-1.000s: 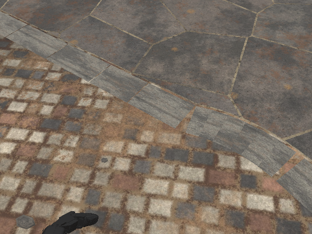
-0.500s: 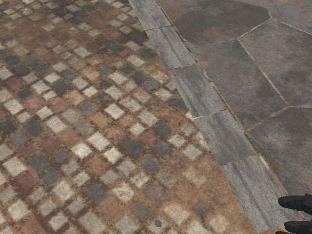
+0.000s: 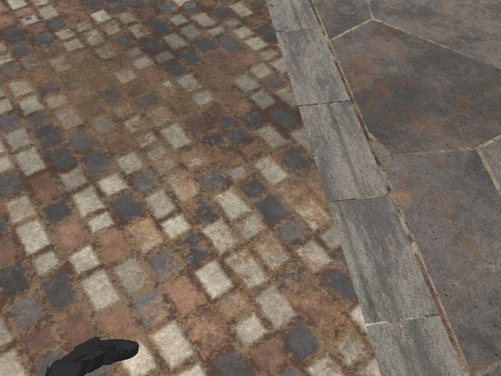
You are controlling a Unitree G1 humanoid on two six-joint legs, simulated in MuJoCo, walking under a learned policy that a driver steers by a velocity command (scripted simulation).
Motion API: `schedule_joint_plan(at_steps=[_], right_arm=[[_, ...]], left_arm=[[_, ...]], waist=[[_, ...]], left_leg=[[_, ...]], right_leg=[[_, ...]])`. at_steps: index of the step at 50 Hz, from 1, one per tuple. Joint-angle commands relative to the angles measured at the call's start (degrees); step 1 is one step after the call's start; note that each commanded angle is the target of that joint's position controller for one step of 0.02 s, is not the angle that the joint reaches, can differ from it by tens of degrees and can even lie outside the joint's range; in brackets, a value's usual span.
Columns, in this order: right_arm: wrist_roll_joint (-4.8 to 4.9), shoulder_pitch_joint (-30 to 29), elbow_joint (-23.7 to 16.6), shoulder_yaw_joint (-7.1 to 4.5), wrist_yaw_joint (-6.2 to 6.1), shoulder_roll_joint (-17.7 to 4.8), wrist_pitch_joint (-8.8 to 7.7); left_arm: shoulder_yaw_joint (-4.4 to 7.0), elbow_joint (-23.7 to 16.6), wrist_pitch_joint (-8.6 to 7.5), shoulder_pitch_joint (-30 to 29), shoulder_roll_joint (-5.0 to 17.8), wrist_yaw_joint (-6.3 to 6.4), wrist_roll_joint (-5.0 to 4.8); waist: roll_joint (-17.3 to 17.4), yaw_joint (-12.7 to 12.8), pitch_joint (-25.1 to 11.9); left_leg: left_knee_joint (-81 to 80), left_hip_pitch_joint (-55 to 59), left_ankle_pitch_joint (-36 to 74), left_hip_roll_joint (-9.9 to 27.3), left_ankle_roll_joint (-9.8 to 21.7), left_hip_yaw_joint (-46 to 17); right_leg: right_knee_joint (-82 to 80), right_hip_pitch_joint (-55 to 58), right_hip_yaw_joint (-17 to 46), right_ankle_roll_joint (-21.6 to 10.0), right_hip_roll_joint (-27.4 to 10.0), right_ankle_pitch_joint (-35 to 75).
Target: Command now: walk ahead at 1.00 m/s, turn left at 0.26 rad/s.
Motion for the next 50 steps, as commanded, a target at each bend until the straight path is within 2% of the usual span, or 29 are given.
schedule_joint_plan(at_steps=[1, 2, 3, 4, 5, 6, 7, 8, 9, 11, 15, 21, 23, 25, 26, 27, 28, 29, 30, 32, 35, 39, 42, 44, 46, 47, 48, 49, 50], right_arm=[[-0.60, -0.8, -1.7, -2.45, -0.78, -11.4, -0.84], [-1.58, -1.1, -1.3, -2.70, -1.19, -12.7, -0.34], [-2.51, -3.7, -1.4, -2.82, -1.52, -13.2, 0.35], [-3.19, -5.8, -2.2, -1.96, -1.71, -10.0, 0.34], [0.14, 2.7, -5.2, 0.37, -0.83, -0.1, -0.19], [-0.86, -1.8, -5.0, 0.47, -1.16, -4.1, -0.76], [-0.57, -7.7, -6.1, 0.18, -1.22, -5.3, -0.58], [-1.28, -11.1, -6.6, 0.62, -0.73, -5.4, -0.43], [-1.87, -13.3, -7.4, 0.80, -0.10, -4.3, 0.02], [-2.21, -10.8, -7.3, 1.64, 1.07, -1.9, 1.81], [-2.05, -19.8, -10.8, 2.33, 2.05, -1.4, 3.17], [-1.42, -29.8, -13.2, 3.11, 3.87, 0.2, 2.49], [-1.66, -27.5, -12.3, 2.56, 3.50, -1.7, 2.42], [-1.25, -15.7, -9.0, 1.17, 2.65, -4.9, 2.35], [-0.98, -3.2, -5.1, -0.31, 2.06, -7.4, 2.35], [-1.25, 6.0, -2.3, -2.17, 0.95, -9.8, 2.84], [-0.22, 1.8, -2.4, -3.75, -0.35, -13.8, 3.90], [-1.80, -1.3, -5.0, -4.94, -0.19, -18.6, 4.75], [-1.92, -1.2, -5.8, -5.02, -0.69, -15.4, 4.71], [-1.17, -2.7, -2.7, -4.16, -1.43, -10.6, 3.56], [-0.25, -5.2, -3.3, -2.54, -1.64, -7.6, 1.53], [-0.44, -4.7, -3.7, -3.08, -0.87, -9.0, 0.55], [0.35, -1.6, -2.8, -3.85, -0.15, -10.3, 0.54], [0.33, -1.7, -2.6, -4.20, -0.49, -11.0, 0.76], [-0.15, -2.8, -2.7, -4.76, -0.74, -13.6, 0.81], [-0.45, -6.1, -3.4, -5.09, -0.52, -15.3, 0.62], [-0.85, -8.8, -4.6, -4.06, -0.38, -11.6, -0.09], [-0.05, -6.1, -6.7, -1.40, -0.71, -1.3, -0.42], [0.31, -0.8, -7.5, -0.47, -0.77, -3.4, -0.32]], left_arm=[[2.72, -2.7, -0.73, -0.6, 7.3, 0.71, 0.12], [3.72, -0.9, -0.76, 6.3, 9.1, 1.31, -0.15], [4.72, 2.5, -0.67, 18.1, 10.7, 2.13, -0.38], [6.06, 5.3, -0.41, 30.5, 14.1, 3.37, 0.41], [7.75, 6.1, -0.73, 31.0, 20.7, 3.07, 2.62], [6.97, 5.8, -0.53, 27.6, 15.2, 1.79, 1.17], [6.41, 5.9, -0.87, 21.3, 11.9, 1.53, 0.86], [5.86, 6.6, -1.15, 19.5, 9.0, 1.21, 0.69], [5.20, 7.8, -1.38, 19.1, 7.2, 1.27, 0.86], [4.28, 9.7, -2.21, 18.8, 4.8, 1.49, 0.73], [4.43, 11.7, -4.48, 18.9, 6.4, 0.79, -0.36], [4.10, 14.2, -5.77, 23.1, 7.7, 1.48, -1.13], [4.63, 14.1, -4.63, 23.8, 10.6, 2.75, -0.61], [5.59, 13.2, -2.12, 21.9, 13.8, 4.10, 0.47], [5.98, 12.0, -0.91, 19.2, 14.7, 4.46, 1.05], [6.18, 11.3, -0.57, 17.5, 14.9, 4.39, 1.34], [4.56, 8.8, -1.47, 15.7, 7.1, 3.16, 1.82], [3.70, 2.2, -2.44, 18.4, 6.4, 2.22, -1.12], [3.09, 2.1, -3.73, 12.8, 8.1, 2.54, -0.37], [2.35, 1.5, -4.18, 8.2, 6.9, 2.58, 0.42], [1.82, 1.2, -0.64, 8.9, 6.1, 1.99, 2.83], [0.33, -5.0, -0.14, -4.7, 3.7, 0.82, 1.52], [0.29, -6.3, -0.52, -7.8, 4.2, 0.91, 0.30], [0.75, -6.7, -0.74, -7.4, 5.7, 1.30, 0.04], [2.60, -4.3, -1.08, 1.7, 10.0, 2.46, -0.15], [3.88, -1.7, -1.35, 12.8, 12.3, 3.32, -0.41], [5.61, 0.9, -1.53, 25.7, 16.0, 4.56, 0.50], [6.49, 2.6, -1.66, 29.8, 19.4, 4.93, 2.75], [6.99, 2.5, -1.49, 23.6, 19.3, 3.87, 1.90]], waist=[[2.9, 3.9, -1.0], [4.5, 7.6, -5.3], [4.4, 14.4, -10.3], [2.5, 20.2, -16.0], [-18.9, 12.8, -23.6], [-13.2, 13.9, -22.2], [-6.9, 11.8, -10.8], [0.1, 10.8, -6.9], [1.4, 9.2, -3.4], [-1.9, 5.5, -1.2], [-2.4, 4.9, 5.5], [-1.0, 7.0, 6.3], [-4.7, 5.0, 2.4], [-7.8, -1.7, -5.6], [-7.9, -7.1, -11.7], [-5.5, -10.9, -14.6], [10.7, -4.1, -10.6], [17.6, 0.6, -20.9], [2.3, -1.6, -17.8], [-5.8, 3.3, -4.2], [-4.5, 8.0, -0.5], [-0.6, 4.8, 4.5], [1.7, 1.3, 1.9], [2.4, 1.6, 0.6], [2.3, 6.1, -6.4], [2.4, 13.2, -11.4], [0.1, 18.9, -17.8], [-15.9, 15.8, -22.6], [-23.9, 10.4, -25.0]], left_leg=[[5.1, -6.7, 61.0, 14.9, 2.5, -3.3], [14.3, -4.8, 68.6, 15.7, 1.4, -3.1], [28.1, -8.8, 67.3, 14.6, 0.5, -1.4], [47.3, -20.6, 54.7, 12.1, 0.0, 0.1], [73.2, -42.4, 2.7, 1.1, -3.2, 2.7], [76.2, -49.8, -3.2, 1.7, -1.6, -1.4], [74.3, -53.4, 2.8, 6.3, -1.5, -1.1], [70.7, -51.6, 4.9, 8.5, -1.6, -0.1], [67.9, -50.0, 4.7, 9.8, -1.7, -0.1], [64.7, -47.7, 4.2, 11.6, -2.6, -0.4], [53.5, -52.3, 14.1, 13.1, -4.1, 2.4], [30.5, -43.9, 30.0, 10.2, -0.2, 14.5], [28.5, -41.3, 24.7, 5.7, 1.4, 17.8], [28.7, -29.9, 16.6, 1.6, 2.9, 18.2], [27.9, -17.7, 13.4, 0.6, 4.5, 16.3], [24.4, -5.1, 9.0, 2.0, 6.1, 11.1], [24.8, 1.7, 11.4, 12.2, 7.7, -5.8], [13.4, 18.6, 4.0, 22.7, 22.0, -38.2], [7.2, 16.7, 3.9, 22.8, 19.3, -39.8], [4.8, -2.7, 11.4, 18.0, 14.1, -28.5], [3.5, -18.7, 17.9, 12.2, 12.2, -19.3], [-0.9, -30.4, 23.9, 7.4, 9.4, -14.9], [0.3, -26.0, 34.4, 7.9, 6.0, -15.2], [4.1, -21.3, 40.7, 8.8, 4.1, -16.1], [17.6, -17.2, 54.6, 8.5, 1.2, -16.4], [30.5, -20.7, 53.9, 7.3, -0.1, -15.5], [47.4, -28.8, 42.6, 4.8, -0.9, -12.6], [65.8, -43.4, -7.2, -1.0, -1.8, -5.9], [71.7, -50.4, -5.3, 0.3, -1.6, -3.4]], right_leg=[[-2.6, 17.7, -4.3, -3.0, 7.2, -4.4], [-2.0, 23.9, -3.7, -3.9, 9.1, -10.2], [-2.9, 35.7, -3.7, -4.6, 9.1, -13.9], [0.7, 50.9, 3.0, -5.8, 2.1, -24.4], [-8.2, 65.2, 37.6, -14.6, -15.9, -42.3], [-18.2, 63.0, 51.6, -14.1, -14.7, -46.1], [-18.4, 53.9, 39.8, -13.2, -13.3, -42.3], [-18.7, 46.2, 32.5, -12.5, -11.0, -35.6], [-20.0, 39.8, 26.2, -10.7, -8.0, -31.1], [-23.6, 32.6, 19.3, -8.9, -6.6, -30.4], [-31.5, 27.2, 3.9, -6.6, -4.2, -15.9], [-34.6, 35.8, -12.0, -1.9, -2.6, 17.8], [-25.7, 45.6, -13.5, -0.5, -3.8, 44.8], [-6.9, 49.3, -13.6, -0.1, -5.4, 59.7], [8.7, 46.1, -12.8, -0.7, -6.2, 59.3], [27.9, 36.9, -13.0, -0.7, -4.1, 45.0], [47.5, 17.5, -11.1, 0.8, 5.8, -19.6], [63.3, -5.3, 0.6, 3.2, 11.9, -34.6], [59.8, -10.1, 5.8, 1.6, 7.4, -29.1], [45.8, -5.3, 5.7, 1.6, 2.8, -26.7], [35.9, 2.7, 4.6, 4.2, 0.4, -30.0], [14.4, 8.6, 0.3, 5.5, 1.5, -13.2], [3.5, 15.2, -0.5, 4.0, 4.6, -0.5], [-2.2, 19.3, 0.4, 2.8, 6.2, -0.9], [-3.4, 31.4, 1.1, 1.7, 9.1, -7.9], [-3.7, 43.2, 1.6, 1.1, 7.9, -11.4], [-1.5, 57.0, 7.6, -0.2, 0.6, -24.1], [-7.9, 67.1, 30.9, -4.2, -15.5, -39.1], [-18.1, 64.4, 55.0, -9.5, -18.5, -45.3]])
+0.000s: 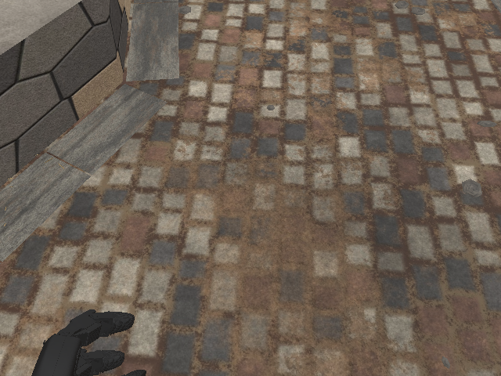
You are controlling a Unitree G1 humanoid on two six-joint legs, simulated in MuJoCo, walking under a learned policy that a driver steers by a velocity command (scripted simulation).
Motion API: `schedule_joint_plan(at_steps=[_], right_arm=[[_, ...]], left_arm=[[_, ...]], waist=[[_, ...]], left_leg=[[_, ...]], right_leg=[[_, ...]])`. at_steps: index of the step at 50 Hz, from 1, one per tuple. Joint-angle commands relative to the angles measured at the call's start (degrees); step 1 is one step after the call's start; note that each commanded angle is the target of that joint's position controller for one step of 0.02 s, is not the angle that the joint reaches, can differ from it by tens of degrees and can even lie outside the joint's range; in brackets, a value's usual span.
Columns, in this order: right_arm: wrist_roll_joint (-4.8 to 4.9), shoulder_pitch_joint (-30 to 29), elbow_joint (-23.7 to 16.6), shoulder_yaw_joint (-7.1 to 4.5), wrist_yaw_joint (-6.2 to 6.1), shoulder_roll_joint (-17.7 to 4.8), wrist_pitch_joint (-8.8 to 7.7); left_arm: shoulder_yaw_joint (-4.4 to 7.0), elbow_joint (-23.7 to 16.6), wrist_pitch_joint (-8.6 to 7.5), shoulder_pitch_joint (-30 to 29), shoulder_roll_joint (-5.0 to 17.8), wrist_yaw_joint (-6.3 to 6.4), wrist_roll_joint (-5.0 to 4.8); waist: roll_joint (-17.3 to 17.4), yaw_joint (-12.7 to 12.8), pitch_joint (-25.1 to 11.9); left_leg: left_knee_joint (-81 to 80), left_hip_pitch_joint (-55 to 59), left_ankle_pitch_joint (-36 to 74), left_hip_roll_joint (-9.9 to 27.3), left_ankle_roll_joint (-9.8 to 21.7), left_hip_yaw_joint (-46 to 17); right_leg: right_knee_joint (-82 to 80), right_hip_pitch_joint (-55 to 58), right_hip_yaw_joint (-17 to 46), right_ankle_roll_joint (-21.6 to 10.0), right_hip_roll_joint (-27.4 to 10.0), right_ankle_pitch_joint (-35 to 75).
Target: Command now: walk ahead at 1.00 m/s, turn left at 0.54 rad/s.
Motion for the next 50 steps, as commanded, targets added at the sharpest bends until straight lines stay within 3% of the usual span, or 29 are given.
schedule_joint_plan(at_steps=[1, 2, 3, 5, 7, 9, 11, 13, 14, 16, 17, 18, 19, 21, 23, 25, 27, 31, 33, 35, 36, 37, 38, 39, 40, 42, 43, 46, 50], right_arm=[[-1.25, -2.7, -6.5, 1.63, -0.27, -2.6, -1.27], [-2.30, -7.3, -7.1, 1.70, 0.52, -2.8, -0.96], [-2.96, -11.3, -8.4, 1.94, 1.17, -1.9, -0.82], [-3.85, -14.5, -11.5, 3.08, 2.07, 1.3, -0.40], [-4.67, -18.5, -14.6, 3.99, 2.34, 1.9, -0.22], [-4.15, -24.1, -18.0, 5.21, 3.27, 1.9, -0.71], [-2.56, -24.2, -17.6, 5.78, 4.38, 2.1, -0.92], [-1.95, -21.8, -16.1, 4.68, 3.77, -0.6, -0.56], [-2.14, -19.9, -15.1, 3.93, 3.02, -1.9, -0.50], [-3.59, -6.9, -11.2, 1.94, 0.93, -4.9, -0.98], [-4.98, 2.7, -10.9, 0.59, -0.47, -9.4, -1.39], [-5.68, 3.1, -11.6, 0.10, -1.24, -13.0, -1.06], [-4.02, -1.8, -11.6, 0.20, -1.53, -10.0, -0.66], [-2.86, -7.8, -11.0, 1.73, -0.97, -2.4, -1.40], [-2.27, -8.2, -9.3, 2.23, -1.01, -0.4, -2.23], [-1.11, -6.4, -7.0, 2.42, -0.67, 1.1, -3.29], [-0.98, -5.8, -5.7, 2.52, -0.51, 1.8, -3.94], [-1.24, -7.6, -4.5, 2.07, -0.94, -0.3, -4.29], [-1.29, -4.6, -3.9, 1.54, -1.32, -3.3, -4.20], [-1.62, -4.2, -4.4, 0.44, -2.15, -7.6, -2.68], [-2.00, -6.3, -5.3, -0.11, -2.49, -9.2, -1.57], [-2.36, -8.5, -6.5, -0.24, -2.36, -9.6, -0.72], [-3.03, -7.4, -5.8, 0.63, -1.17, -5.2, -0.62], [-2.89, -1.7, -11.4, 2.56, -0.59, 1.0, -1.44], [-2.62, -8.0, -15.1, 2.61, -0.67, -3.1, -2.98], [-2.76, -12.1, -14.9, 3.01, -0.65, -4.1, -4.04], [-3.59, -11.8, -14.7, 3.40, -0.68, -3.2, -3.21], [-4.46, -11.6, -15.3, 3.93, -0.46, -1.6, 0.49], [-2.57, -22.9, -19.3, 5.78, 1.22, 2.8, 0.25]], left_arm=[[6.05, 3.4, 0.42, 19.2, 11.3, -0.01, 0.01], [5.46, 4.6, 0.47, 17.9, 8.1, -0.57, -0.43], [5.21, 6.1, 0.35, 18.7, 7.1, -0.90, -0.19], [4.54, 10.6, -0.39, 22.8, 5.7, -1.30, -0.84], [4.62, 12.3, -0.97, 24.1, 5.9, -1.43, -2.25], [5.22, 11.5, -1.06, 21.4, 7.6, -1.13, -2.12], [6.58, 10.5, -1.09, 19.3, 11.4, -1.77, -2.40], [7.20, 10.4, -1.22, 20.2, 13.5, -2.60, -3.01], [7.10, 10.7, -1.23, 21.4, 13.5, -2.79, -3.19], [7.12, 11.5, -1.14, 23.3, 13.6, -2.87, -3.31], [5.84, 10.3, -1.36, 22.6, 8.8, -2.73, -3.18], [4.46, 7.8, -0.78, 27.2, 2.6, -2.20, -4.77], [4.82, 7.3, 0.20, 25.1, 5.7, -1.89, -4.00], [4.93, 7.9, 1.53, 19.3, 6.0, -2.69, -2.38], [4.88, 8.1, 3.17, 19.3, 4.3, -3.82, -1.62], [4.63, 6.3, 4.58, 14.8, 3.0, -4.38, -1.30], [4.16, 3.5, 4.88, 9.6, 2.3, -4.99, -1.13], [2.84, -0.1, 4.59, 1.2, 2.5, -6.67, -1.55], [2.70, -0.1, 4.52, 0.2, 3.3, -6.92, -1.54], [3.65, 2.0, 4.42, 8.2, 6.3, -6.29, -1.65], [4.76, 4.6, 4.30, 17.9, 8.6, -5.72, -1.65], [6.37, 8.6, 4.09, 30.3, 11.3, -4.63, -1.54], [7.76, 10.0, 4.40, 29.8, 14.1, -3.00, -2.12], [8.95, 7.3, 5.46, 23.2, 21.4, -2.50, -0.90], [9.56, 4.9, 5.89, 24.6, 21.5, -2.13, -1.62], [8.27, 6.5, 5.06, 20.9, 15.8, -1.20, -2.02], [7.76, 6.8, 4.15, 19.4, 14.6, -0.95, -2.16], [6.46, 6.7, 1.85, 17.5, 11.7, -1.20, -2.53], [6.74, 7.4, 0.25, 17.7, 11.3, -1.75, -2.96]], waist=[[-14.4, 9.9, -15.1], [-6.3, 9.9, -8.7], [-3.0, 9.5, -5.7], [-6.1, 7.1, -2.3], [-6.5, 5.7, -0.2], [-5.8, 4.8, 1.5], [-6.2, 3.9, 0.6], [-5.4, 2.8, 0.2], [-3.8, 1.9, -1.2], [-0.3, -4.5, -9.9], [5.9, -8.3, -16.7], [15.0, -3.5, -21.4], [11.8, -1.1, -16.0], [3.7, 1.7, -4.1], [5.9, 5.0, -1.0], [4.6, 5.8, 1.3], [3.8, 6.4, 1.7], [1.1, 7.4, 4.3], [0.8, 7.4, 2.7], [4.1, 12.6, -3.2], [4.9, 17.8, -8.0], [3.2, 22.9, -13.4], [-5.0, 19.9, -11.1], [-18.0, 9.9, -15.0], [-9.9, 14.7, -21.6], [2.3, 9.4, -4.9], [3.2, 6.7, -2.0], [3.4, 2.8, 1.6], [-0.6, 6.1, 3.1]], left_leg=[[28.4, -40.4, 7.6, 6.6, -1.1, 5.6], [26.1, -39.5, 10.4, 8.0, -1.9, 6.7], [23.5, -38.8, 9.7, 8.8, -2.2, 6.8], [19.1, -39.5, 5.7, 10.3, -3.1, 6.9], [11.9, -42.2, 4.3, 13.3, -4.8, 8.9], [-1.8, -35.8, 12.3, 14.5, -6.5, 10.9], [-12.1, -15.8, 20.7, 11.1, -7.4, 15.2], [-14.6, -8.2, 23.2, 10.4, -7.4, 15.5], [-16.8, -5.3, 22.1, 9.8, -7.2, 15.5], [-19.1, 11.2, 16.7, 10.0, -6.1, 15.3], [-22.9, 21.2, -2.2, 23.4, -4.5, 0.8], [-35.8, 22.6, -21.1, 37.6, -1.5, -27.1], [-40.3, 16.6, -24.3, 36.2, 0.6, -32.5], [-38.9, 5.2, -5.1, 30.4, 0.1, -12.8], [-40.8, -0.6, 7.8, 27.3, -1.5, -1.7], [-42.8, -0.8, 18.9, 26.1, -2.2, 5.9], [-44.0, -0.3, 28.9, 25.0, -2.7, 13.1], [-47.7, -4.5, 39.3, 20.8, -5.2, 26.9], [-43.0, -1.5, 64.7, 20.9, -6.4, 29.6], [-29.0, 3.1, 85.9, 22.9, -7.3, 29.5], [-16.2, 1.3, 89.8, 24.2, -6.7, 28.6], [1.7, -5.9, 81.9, 24.0, -6.1, 27.3], [23.7, -19.8, 28.8, 15.1, -7.1, 26.9], [45.5, -41.9, -3.9, 8.1, -10.1, 21.6], [46.2, -50.1, 1.2, 8.9, -9.5, 10.4], [32.5, -47.9, 7.9, 14.6, -9.1, 9.8], [28.5, -43.4, 6.8, 15.9, -9.8, 9.6], [15.7, -34.2, 3.6, 18.3, -12.4, 11.2], [-9.3, -23.6, 28.3, 16.7, -11.6, 15.6]], right_leg=[[-20.6, 45.7, 45.2, -13.0, -20.9, -35.8], [-20.1, 37.6, 36.0, -13.4, -17.7, -28.5], [-20.2, 32.5, 30.2, -13.0, -15.1, -21.3], [-21.1, 27.0, 25.0, -13.8, -12.6, -11.2], [-23.4, 24.8, 22.9, -14.6, -11.9, -6.3], [-27.4, 16.3, 17.9, -13.9, -9.4, -4.4], [-31.6, 3.9, 12.9, -12.4, -6.9, -1.3], [-30.5, 4.4, 13.1, -11.8, -8.9, 3.8], [-25.6, 7.4, 11.9, -10.8, -8.4, 10.5], [-0.1, 6.1, 7.7, -8.5, -2.9, 19.3], [20.3, -2.3, 5.0, -7.2, 1.0, 2.4], [37.5, -11.6, 3.8, -7.2, 3.5, -21.5], [43.1, -16.7, 3.6, -7.8, 1.1, -15.7], [39.8, -17.3, 2.6, -7.2, -3.4, -9.7], [37.3, -14.5, 2.7, -6.0, -5.3, -8.9], [36.2, -17.0, 2.0, -5.5, -6.4, -7.8], [33.3, -18.6, 0.3, -5.6, -6.4, -3.1], [14.4, -8.3, -6.8, -7.8, -3.9, 8.3], [8.6, 0.2, -12.2, -10.0, 1.0, 8.8], [7.7, 9.6, -13.5, -12.0, 5.2, 3.6], [7.9, 19.9, -12.1, -13.6, 6.6, 0.4], [4.7, 35.0, -8.1, -15.7, 7.1, -1.9], [2.2, 43.3, -1.0, -17.6, 3.5, -6.1], [-2.0, 54.9, 28.4, -26.5, -9.9, -0.9], [-15.2, 57.8, 43.7, -30.3, -13.9, -15.3], [-22.4, 37.8, 38.5, -24.7, -12.0, -15.1], [-22.1, 29.1, 33.6, -23.6, -9.3, -9.1], [-24.3, 11.9, 23.4, -22.8, -3.2, -2.3], [-26.8, 5.1, 14.6, -17.9, 2.7, 6.7]])
Over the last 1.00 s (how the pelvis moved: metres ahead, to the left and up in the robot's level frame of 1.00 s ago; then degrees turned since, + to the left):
0.96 0.12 -0.02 39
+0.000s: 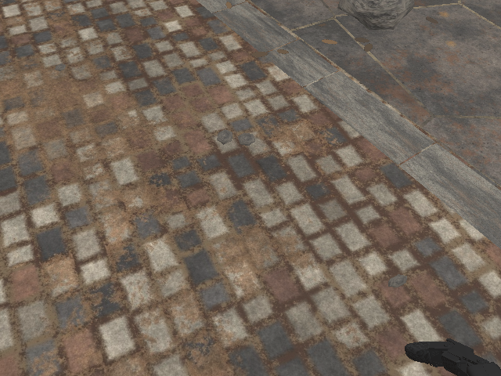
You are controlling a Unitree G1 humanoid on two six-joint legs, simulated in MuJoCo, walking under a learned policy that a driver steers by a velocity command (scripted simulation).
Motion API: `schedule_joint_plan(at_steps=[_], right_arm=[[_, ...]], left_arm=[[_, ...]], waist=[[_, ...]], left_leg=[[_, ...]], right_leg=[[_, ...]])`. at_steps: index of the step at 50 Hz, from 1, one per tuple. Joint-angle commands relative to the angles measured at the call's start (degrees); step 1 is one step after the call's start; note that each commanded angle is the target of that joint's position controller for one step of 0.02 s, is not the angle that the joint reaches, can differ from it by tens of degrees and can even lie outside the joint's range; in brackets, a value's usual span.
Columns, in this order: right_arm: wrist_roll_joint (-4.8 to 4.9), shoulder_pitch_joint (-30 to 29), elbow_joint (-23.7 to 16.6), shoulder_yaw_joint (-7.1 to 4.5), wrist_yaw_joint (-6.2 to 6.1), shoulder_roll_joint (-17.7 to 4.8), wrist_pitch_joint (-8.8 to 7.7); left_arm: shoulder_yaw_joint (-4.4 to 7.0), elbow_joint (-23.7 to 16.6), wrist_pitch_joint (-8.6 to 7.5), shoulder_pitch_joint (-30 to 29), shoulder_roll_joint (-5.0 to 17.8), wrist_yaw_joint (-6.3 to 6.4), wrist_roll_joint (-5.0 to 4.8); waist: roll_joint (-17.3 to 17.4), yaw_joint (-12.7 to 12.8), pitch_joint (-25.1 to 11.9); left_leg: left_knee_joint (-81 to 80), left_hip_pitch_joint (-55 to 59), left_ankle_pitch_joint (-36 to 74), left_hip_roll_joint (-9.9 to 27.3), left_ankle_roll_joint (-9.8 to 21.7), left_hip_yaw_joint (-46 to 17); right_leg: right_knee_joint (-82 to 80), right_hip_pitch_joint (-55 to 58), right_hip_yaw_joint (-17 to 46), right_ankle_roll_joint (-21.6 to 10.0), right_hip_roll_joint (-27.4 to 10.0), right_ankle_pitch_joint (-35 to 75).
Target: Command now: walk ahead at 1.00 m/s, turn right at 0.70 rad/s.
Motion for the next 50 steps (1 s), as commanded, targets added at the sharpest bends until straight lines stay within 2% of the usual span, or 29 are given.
schedule_joint_plan(at_steps=[1, 3, 5, 6, 7, 8, 9, 10, 11, 12, 13, 15, 17, 22, 25, 28, 29, 30, 31, 32, 33, 34, 35, 36, 37, 40, 44, 48, 50], right_arm=[[1.43, -3.3, -3.1, -0.95, 0.96, -4.2, -0.22], [1.67, -4.8, -2.8, -1.41, 0.97, -5.5, -0.45], [1.41, -4.5, -2.6, -2.40, 0.52, -7.7, -0.64], [1.35, -0.2, -1.2, -3.36, 0.08, -9.5, -0.74], [1.82, 7.8, 0.9, -4.52, -0.60, -11.3, -0.83], [1.98, 19.7, 4.1, -5.60, -1.60, -13.2, -0.71], [0.69, 31.9, 6.2, -6.87, -2.86, -17.3, -0.69], [-0.36, 26.9, 6.7, -7.82, -1.94, -21.7, -0.77], [0.23, 19.2, 4.9, -7.40, -0.89, -15.8, -0.47], [0.85, 16.1, 4.8, -6.57, -0.50, -11.5, -0.71], [0.59, 16.0, 6.4, -6.11, -0.27, -9.5, -0.88], [0.73, 17.8, 9.6, -5.14, -0.50, -7.3, -1.74], [1.97, 19.7, 11.7, -4.98, -0.38, -7.3, -2.75], [3.23, 21.6, 13.8, -4.96, 0.45, -8.4, -3.85], [3.74, 25.3, 16.1, -5.07, 0.31, -9.9, -4.35], [3.04, 26.7, 17.8, -5.41, -0.58, -13.2, -3.59], [2.62, 27.1, 18.5, -5.49, -1.15, -14.1, -2.85], [2.12, 25.7, 18.7, -5.68, -1.72, -15.3, -1.97], [2.03, 23.0, 17.8, -5.50, -1.89, -14.5, -1.58], [2.63, 26.0, 15.4, -3.97, -1.29, -6.6, -1.91], [4.96, 30.1, 14.0, -3.70, -0.94, -5.5, -2.02], [4.18, 22.0, 13.4, -4.68, -1.46, -9.9, -1.78], [4.03, 17.9, 12.7, -4.39, -1.06, -8.8, -1.81], [3.62, 16.8, 13.2, -4.14, -0.56, -7.4, -1.29], [2.86, 17.4, 13.6, -4.09, 0.01, -6.3, -0.28], [2.08, 14.1, 11.7, -3.94, 1.50, -3.6, 2.51], [2.49, 3.3, 7.1, -3.05, 2.82, -2.3, 2.53], [2.50, -3.3, 4.9, -2.65, 4.25, -3.3, 1.92], [2.59, 1.3, 6.4, -3.25, 4.02, -5.6, 1.91]], left_arm=[[2.39, -4.9, -2.81, -5.5, 8.5, -0.30, -0.89], [2.44, -3.5, -3.24, -2.6, 8.6, -0.35, -1.27], [2.65, -2.5, -3.08, -1.2, 10.0, 0.27, -0.70], [2.86, -2.1, -2.93, -1.2, 11.5, 0.56, -0.18], [3.05, -1.9, -2.60, -2.1, 12.9, 0.66, 0.81], [2.84, -2.4, -2.40, -5.3, 12.3, 0.66, 1.65], [1.12, -3.8, -2.93, -6.2, 6.1, 0.93, 2.30], [-0.59, -6.5, -3.49, 3.4, -0.5, -0.07, -1.32], [-0.89, -4.9, -3.01, -0.6, 3.7, 0.70, 0.46], [-0.61, -5.4, -2.73, -6.8, 5.2, 0.24, 0.91], [-0.83, -6.3, -2.59, -10.4, 5.0, -0.32, 1.21], [-1.58, -7.9, -1.58, -12.3, 2.7, -1.64, 2.11], [-2.20, -8.7, -0.71, -13.9, 1.7, -2.10, 2.17], [-3.88, -13.7, -1.51, -27.6, 1.3, -3.12, 1.85], [-4.70, -14.3, -1.89, -32.1, 0.1, -3.54, 1.16], [-3.83, -13.2, -1.93, -29.5, 2.6, -2.16, 1.96], [-3.14, -12.1, -1.94, -24.5, 4.0, -1.39, 2.37], [-1.94, -8.7, -1.89, -13.5, 6.0, -0.44, 2.24], [-0.64, -5.2, -1.84, -1.6, 8.4, 0.63, 2.61], [1.07, -4.0, -2.05, 3.8, 13.5, 1.64, 4.32], [1.34, -5.1, -1.81, 1.1, 13.6, 1.12, 4.01], [1.07, -4.9, -1.92, -3.8, 9.1, 0.77, 2.79], [0.35, -3.9, -2.62, -6.6, 5.6, 0.62, 2.47], [0.18, -3.0, -3.20, -8.0, 3.9, 0.49, 2.67], [-0.15, -2.1, -3.69, -8.3, 2.8, 0.69, 2.43], [-0.64, 0.7, -5.35, -6.8, 0.6, 0.30, 0.51], [-0.81, 2.1, -6.38, -6.6, 0.2, -0.05, 0.74], [-0.62, 3.3, -6.45, -2.8, 3.6, 1.26, 0.02], [0.16, 2.5, -5.23, -2.7, 7.4, 2.67, 0.18]], waist=[[0.4, -1.3, 2.6], [-0.5, 0.7, 1.7], [-1.5, 0.6, 0.2], [-1.9, -1.5, -3.1], [-2.4, -5.9, -7.7], [-1.9, -13.0, -12.1], [5.7, -17.2, -18.6], [28.4, -6.6, -23.1], [13.8, -6.8, -13.9], [4.2, -7.0, -8.3], [-0.4, -6.3, -4.3], [2.7, -3.8, -1.0], [4.2, -2.6, 1.4], [2.3, -3.7, 5.8], [1.9, -5.0, 6.4], [5.5, -2.7, 0.8], [7.2, 0.2, -2.9], [8.1, 5.5, -8.6], [7.0, 11.2, -13.5], [-5.8, 8.0, -21.0], [-12.7, 4.0, -28.4], [-3.8, 3.9, -18.3], [-0.9, 2.5, -8.9], [1.6, 0.6, -4.1], [0.9, -1.4, -1.7], [-2.2, -4.2, 2.6], [-2.6, -4.2, 6.3], [-0.7, -3.6, 6.3], [-4.2, -6.8, 1.4]], left_leg=[[-14.6, 19.1, 19.0, -3.4, 1.2, 6.5], [-20.1, 19.1, 22.6, -4.2, 2.9, 6.3], [-24.0, 19.0, 17.2, -6.4, 4.7, 6.6], [-23.7, 22.3, 11.3, -8.7, 5.5, 7.3], [-23.4, 29.4, 4.9, -10.6, 6.4, 7.9], [-22.9, 41.9, 1.8, -8.7, 7.0, 7.5], [-21.7, 54.7, -17.7, 2.1, 7.7, -5.5], [-39.2, 62.9, -30.6, 14.3, 14.2, -45.4], [-41.5, 57.0, -36.2, 13.2, 15.9, -45.7], [-40.2, 49.6, -30.0, 11.1, 16.0, -34.4], [-40.7, 42.8, -22.0, 8.4, 15.2, -27.0], [-42.6, 35.6, -15.5, 4.3, 13.2, -17.7], [-45.9, 33.6, -11.5, 3.0, 12.9, -13.1], [-53.3, 30.3, 11.3, -1.9, 12.5, 1.6], [-57.2, 33.6, 26.8, -0.4, 11.6, 4.7], [-46.2, 46.1, 60.2, 1.4, 10.5, 7.2], [-36.9, 47.0, 68.1, 2.2, 10.2, 6.8], [-23.7, 44.8, 68.4, 2.5, 10.0, 6.1], [-7.3, 35.1, 56.2, 0.9, 9.8, 6.1], [15.6, 18.3, 13.9, -6.0, 10.0, 6.6], [30.6, 4.8, -14.8, -12.0, 10.0, 0.8], [29.4, -0.1, -7.4, -7.4, 10.9, -0.5], [25.2, -0.1, -3.2, -5.4, 10.7, 0.1], [22.2, 2.1, -2.2, -3.6, 10.4, 0.1], [20.8, 4.6, -2.0, -2.6, 9.9, 0.1], [17.6, 2.4, -1.1, 0.1, 8.5, 1.0], [5.9, 0.4, 12.2, -1.4, 8.7, 7.1], [-11.7, 8.8, 21.1, -7.6, 11.8, 16.2], [-13.7, 15.1, 17.7, -11.9, 13.3, 18.3]], right_leg=[[-14.5, -18.5, 10.5, -5.3, -11.6, 20.2], [-14.1, -9.4, 11.4, -3.9, -14.2, 25.8], [-8.6, 0.9, 11.5, -2.2, -16.4, 39.3], [-2.8, 5.4, 11.0, -1.1, -17.1, 49.8], [7.4, 6.9, 10.2, 0.0, -17.0, 56.4], [22.0, 0.5, 8.1, 1.1, -15.1, 52.5], [44.8, -10.7, 4.4, 1.7, -11.9, 31.7], [59.2, -29.3, 2.7, 4.2, -2.1, -7.9], [61.3, -37.2, 2.8, 2.9, -7.7, -4.3], [58.6, -36.9, 2.3, 3.2, -10.4, 0.5], [55.0, -35.4, 1.8, 3.3, -12.0, 1.5], [49.8, -33.4, 2.8, 4.0, -13.8, 0.9], [46.0, -35.3, 2.6, 4.9, -14.3, 1.2], [22.7, -33.3, -7.0, 6.4, -15.1, 17.5], [13.2, -25.1, -11.1, 4.4, -14.1, 25.1], [10.6, -20.0, -13.8, 2.1, -9.1, 17.9], [10.7, -13.2, -12.7, 1.3, -7.7, 13.4], [10.2, -1.8, -10.8, 0.5, -7.0, 9.3], [9.8, 12.7, -6.0, -0.5, -12.2, 6.7], [8.8, 27.7, 13.7, -2.3, -28.6, -11.0], [-1.9, 33.3, 41.5, -6.8, -39.1, -19.0], [-4.9, 25.1, 33.7, -4.9, -34.5, -20.0], [-7.0, 14.7, 24.2, -3.6, -32.8, -12.4], [-9.2, 7.3, 17.6, -2.1, -30.6, -5.2], [-11.1, 1.7, 11.7, -0.4, -28.5, -1.2], [-15.4, -3.3, 0.4, 2.1, -26.8, 5.9], [-17.4, -5.6, -15.8, 5.7, -20.9, 25.4], [-16.2, 1.0, -22.4, 9.1, -20.9, 52.9], [-6.8, 8.1, -22.6, 10.1, -22.8, 74.1]])
Over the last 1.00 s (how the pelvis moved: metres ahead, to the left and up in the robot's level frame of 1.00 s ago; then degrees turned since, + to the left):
0.88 -0.17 0.02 -39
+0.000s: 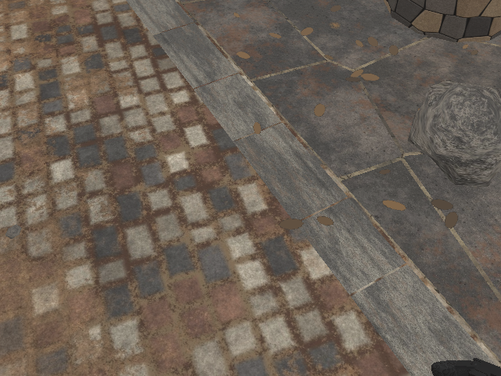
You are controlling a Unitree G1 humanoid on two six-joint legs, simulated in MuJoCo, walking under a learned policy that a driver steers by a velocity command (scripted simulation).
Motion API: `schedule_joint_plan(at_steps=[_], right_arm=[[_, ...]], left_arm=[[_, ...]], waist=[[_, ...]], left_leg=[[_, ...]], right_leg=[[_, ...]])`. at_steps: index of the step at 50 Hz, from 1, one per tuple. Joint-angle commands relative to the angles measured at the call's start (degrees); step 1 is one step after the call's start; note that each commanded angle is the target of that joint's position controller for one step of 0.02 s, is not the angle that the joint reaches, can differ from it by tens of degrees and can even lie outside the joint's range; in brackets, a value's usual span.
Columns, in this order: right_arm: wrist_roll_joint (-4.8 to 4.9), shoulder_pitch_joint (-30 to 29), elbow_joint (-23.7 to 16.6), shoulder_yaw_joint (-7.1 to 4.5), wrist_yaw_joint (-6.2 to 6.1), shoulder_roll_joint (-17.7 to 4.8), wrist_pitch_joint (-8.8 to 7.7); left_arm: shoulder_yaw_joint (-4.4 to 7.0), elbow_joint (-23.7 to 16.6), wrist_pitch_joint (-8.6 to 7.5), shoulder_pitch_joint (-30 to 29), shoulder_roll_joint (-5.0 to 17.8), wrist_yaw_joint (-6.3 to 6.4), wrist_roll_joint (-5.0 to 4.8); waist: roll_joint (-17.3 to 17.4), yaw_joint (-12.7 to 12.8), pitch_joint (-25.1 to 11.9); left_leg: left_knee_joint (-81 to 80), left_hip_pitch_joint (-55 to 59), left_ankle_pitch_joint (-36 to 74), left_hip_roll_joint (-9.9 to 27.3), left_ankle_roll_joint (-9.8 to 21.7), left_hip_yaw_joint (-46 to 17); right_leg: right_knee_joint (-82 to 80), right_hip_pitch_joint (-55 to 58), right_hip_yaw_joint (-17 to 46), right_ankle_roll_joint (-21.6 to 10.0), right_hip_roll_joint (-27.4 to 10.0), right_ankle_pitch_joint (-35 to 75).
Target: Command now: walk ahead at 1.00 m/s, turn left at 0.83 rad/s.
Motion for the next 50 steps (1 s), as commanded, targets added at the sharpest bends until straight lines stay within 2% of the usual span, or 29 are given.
schedule_joint_plan(at_steps=[1, 3, 4, 5, 6, 7, 9, 11, 15, 19, 21, 22, 23, 24, 25, 26, 27, 28, 29, 33, 39, 41, 43, 45, 46, 47, 48, 49, 50], right_arm=[[0.12, 9.9, 0.2, -0.91, -0.12, -4.3, -0.26], [0.02, 32.9, 6.9, -4.00, -1.87, -9.9, 0.02], [0.80, 32.7, 7.8, -5.49, -3.40, -11.9, 0.30], [0.18, 27.4, 6.7, -6.32, -3.68, -16.8, 1.02], [-0.57, 25.5, 3.9, -7.19, -3.95, -19.3, 1.47], [-0.56, 23.6, 3.2, -6.68, -4.48, -14.9, 1.31], [-0.03, 20.1, 4.3, -5.36, -4.78, -10.4, 0.15], [0.41, 18.1, 3.7, -4.38, -5.01, -8.5, -1.67], [0.62, 18.3, 2.9, -4.93, -4.29, -9.7, -3.45], [1.26, 22.1, 3.2, -6.05, -3.48, -11.2, -3.32], [1.03, 21.7, 2.8, -6.39, -4.01, -11.9, -3.07], [0.68, 21.0, 2.5, -6.68, -4.18, -13.3, -3.04], [0.31, 18.7, 2.1, -7.02, -4.04, -15.3, -3.08], [-0.04, 15.3, 1.0, -6.50, -3.84, -13.7, -3.62], [0.39, 15.2, -1.5, -3.90, -4.10, -3.9, -4.19], [2.62, 22.0, -5.0, -2.31, -4.02, -2.1, -3.91], [0.73, 17.9, -2.6, -2.51, -4.63, -6.4, -2.62], [-0.31, 14.2, -2.7, -2.78, -3.97, -7.6, -2.01], [-0.84, 11.8, -2.7, -2.84, -3.07, -7.4, -1.39], [-1.34, 5.6, -7.6, -1.15, -0.54, -2.4, 1.24], [-0.99, -5.4, -12.4, -0.04, 1.08, -3.4, 1.70], [-0.93, -8.2, -12.7, 0.51, 1.55, -2.3, 1.40], [-0.86, -5.8, -11.3, 0.07, 1.08, -3.5, 1.19], [-0.72, 7.2, -7.6, -1.52, -0.09, -6.8, 0.97], [-0.93, 19.5, -3.5, -3.00, -1.00, -9.1, 0.66], [-0.62, 25.3, -0.3, -4.76, -2.57, -11.0, 0.54], [-0.04, 20.3, -1.0, -5.58, -3.65, -15.5, 0.96], [-1.34, 20.7, -3.8, -6.11, -3.97, -18.2, 1.59], [-1.06, 21.5, -2.8, -5.87, -4.73, -14.7, 1.52]], left_arm=[[2.41, -5.9, 0.59, -6.0, 12.5, 2.06, 0.25], [3.31, -8.2, 2.74, -12.1, 14.5, 2.20, 1.41], [2.84, -7.8, 2.92, -12.9, 10.8, 0.82, 1.69], [0.47, -12.4, 1.74, -10.2, 2.3, 0.36, 2.73], [-0.26, -18.0, 0.15, -10.7, 3.9, 0.13, 0.97], [-0.22, -17.8, -1.09, -15.4, 7.1, 0.07, 1.50], [-0.32, -17.4, -0.58, -17.0, 7.2, -0.05, 2.32], [-0.80, -17.1, 2.33, -15.9, 6.1, -0.24, 3.51], [-2.23, -22.8, 3.38, -27.8, 3.2, -1.51, 2.26], [-2.15, -24.6, 2.99, -32.2, 4.0, -1.59, 0.57], [-1.33, -24.3, 2.69, -30.0, 6.2, -1.08, 0.65], [-0.27, -22.9, 2.51, -25.0, 8.6, -0.48, 0.58], [1.05, -20.7, 2.21, -15.5, 11.2, 0.28, 0.36], [2.48, -17.8, 2.03, -2.4, 14.1, 1.43, 0.88], [3.67, -16.2, 1.74, 6.8, 18.0, 2.31, 3.28], [4.41, -17.1, 2.06, -1.2, 21.0, 1.45, 3.66], [3.54, -19.0, 2.45, -9.1, 13.7, 1.03, 3.14], [2.49, -18.7, 2.76, -11.8, 9.3, 0.80, 2.61], [2.11, -17.2, 2.84, -11.3, 7.6, 0.61, 2.80], [1.15, -10.3, 0.84, -5.4, 4.4, -0.51, 0.79], [1.59, -8.0, -0.63, -6.0, 7.1, -0.61, 0.84], [1.84, -6.8, -0.28, -2.9, 8.7, -0.18, 1.07], [2.43, -6.9, 0.64, -0.7, 11.6, 0.75, 0.85], [3.45, -8.0, 2.55, -3.0, 15.3, 1.65, 1.17], [3.48, -9.3, 3.22, -5.6, 15.6, 1.58, 1.32], [3.37, -9.6, 3.60, -6.6, 13.8, 0.85, 1.64], [1.22, -12.8, 3.22, -5.5, 4.8, 0.08, 2.58], [1.22, -19.0, 2.12, -5.0, 7.4, -0.06, 0.49], [1.06, -18.8, 1.00, -10.5, 9.4, -0.13, 0.60]], waist=[[-7.6, -10.5, -3.0], [-7.1, -21.3, -12.3], [0.8, -19.0, -9.0], [12.5, -9.6, -7.7], [11.3, -9.5, -19.2], [-0.6, -9.5, -10.9], [-7.3, -3.4, -0.6], [-8.4, 0.0, 1.7], [-3.7, -2.9, 4.2], [0.8, -7.5, 0.3], [1.7, -6.3, -1.8], [1.7, -3.9, -5.5], [1.1, 2.1, -10.9], [0.4, 9.1, -16.7], [-13.2, 9.9, -23.2], [-28.7, 0.9, -27.0], [-15.6, 0.9, -17.0], [-8.1, 0.9, -10.3], [-3.6, 0.6, -6.8], [-5.9, -1.8, -1.0], [-3.2, -3.1, 5.4], [-2.8, -2.4, 6.2], [-5.6, -4.3, 2.2], [-8.3, -12.0, -5.0], [-8.3, -16.9, -9.7], [-2.9, -18.1, -11.1], [10.4, -9.8, -9.1], [9.7, -8.9, -22.4], [-0.2, -10.1, -15.8]], left_leg=[[-2.0, 24.5, -2.8, -7.9, 2.6, 4.7], [-3.6, 48.6, -12.0, -9.0, 6.4, -1.6], [-7.3, 53.5, -16.3, -5.8, 8.7, -8.1], [-3.7, 60.6, 0.0, 2.9, 14.0, -27.1], [-21.1, 69.5, -23.8, 11.0, 23.2, -51.6], [-30.7, 61.6, -34.2, 11.8, 19.6, -55.7], [-31.3, 42.6, -23.8, 7.5, 15.2, -45.9], [-32.2, 29.4, -18.0, 2.8, 13.8, -37.2], [-34.4, 19.1, -8.8, -4.5, 10.5, -28.1], [-31.4, 29.1, 3.8, -3.4, 6.3, -29.3], [-25.6, 34.8, 11.4, -2.7, 3.9, -30.7], [-18.9, 37.3, 19.4, -2.7, 2.6, -30.9], [-7.2, 36.4, 22.7, -3.7, 1.2, -29.9], [8.4, 28.3, 17.1, -5.8, 0.1, -28.0], [28.9, 14.2, -22.8, -10.9, -0.1, -22.7], [38.7, 2.2, -34.7, -11.6, -0.8, -17.9], [40.7, -1.6, -27.3, -5.9, -0.5, -16.1], [37.6, -1.1, -22.9, -3.4, -1.1, -14.1], [35.5, 0.4, -21.7, -1.6, -1.6, -13.5], [32.7, -2.0, -19.5, 2.6, -2.2, -12.5], [12.2, 1.9, -5.4, 1.2, -1.3, -4.1], [4.4, 7.0, -5.6, -1.9, 1.0, 1.2], [1.6, 13.3, -8.6, -6.4, 2.8, 4.6], [0.8, 27.5, -14.8, -9.5, 5.0, 3.3], [-2.4, 42.0, -16.7, -10.0, 7.1, -0.8], [-8.4, 55.2, -17.8, -7.4, 9.1, -7.6], [-5.9, 60.2, -9.6, 4.0, 10.0, -25.3], [-19.1, 72.3, -20.0, 12.9, 19.7, -49.9], [-27.2, 65.8, -25.9, 13.1, 17.1, -51.0]], right_leg=[[15.1, -11.3, 0.2, 0.4, -14.8, 88.2], [46.4, -20.5, 3.0, -1.1, -16.2, 82.7], [69.1, -32.0, 3.4, -1.3, -7.2, 31.8], [89.0, -53.3, 8.8, 0.7, -0.4, -6.6], [91.5, -65.2, 20.3, 0.8, -0.4, -5.0], [84.5, -67.7, 22.3, 0.0, -4.0, 0.2], [73.3, -60.5, 22.1, 1.1, -7.7, 3.2], [65.2, -52.9, 21.5, 3.5, -10.4, 2.1], [41.1, -44.5, 17.1, 4.7, -10.1, 17.6], [26.3, -38.7, 16.5, 2.5, -6.0, 30.1], [20.9, -34.1, 17.6, 1.7, -4.2, 27.0], [21.0, -28.4, 17.7, 1.2, -2.5, 22.3], [21.3, -18.4, 17.3, 0.7, -2.2, 17.2], [23.9, -3.9, 19.8, -0.2, -6.4, 10.8], [19.9, 9.6, 38.2, -1.9, -22.0, -12.4], [5.2, 10.1, 71.1, -6.6, -31.8, -21.9], [4.5, 1.2, 65.1, -7.5, -28.6, -29.1], [5.6, -6.6, 52.7, -7.0, -25.6, -20.1], [5.7, -11.9, 44.1, -6.2, -23.1, -8.9], [2.9, -18.3, 24.9, -3.5, -19.7, 13.4], [-3.7, -21.6, 4.9, -1.3, -15.1, 31.8], [-1.9, -18.3, 0.6, 0.1, -14.3, 50.1], [6.1, -12.4, -0.4, 1.0, -15.5, 77.1], [24.3, -12.1, 0.7, 0.5, -18.4, 89.8], [39.1, -18.9, 2.5, -1.0, -19.2, 86.0], [59.6, -31.2, 2.4, -1.1, -13.7, 49.7], [80.6, -49.2, 4.3, -0.5, -5.3, -5.8], [87.6, -61.7, 17.2, 0.2, -3.2, -3.8], [83.3, -65.2, 19.3, 0.1, -6.3, 2.7]])
Over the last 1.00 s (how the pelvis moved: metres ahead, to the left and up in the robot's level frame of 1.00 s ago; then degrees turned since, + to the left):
0.95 0.01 -0.02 6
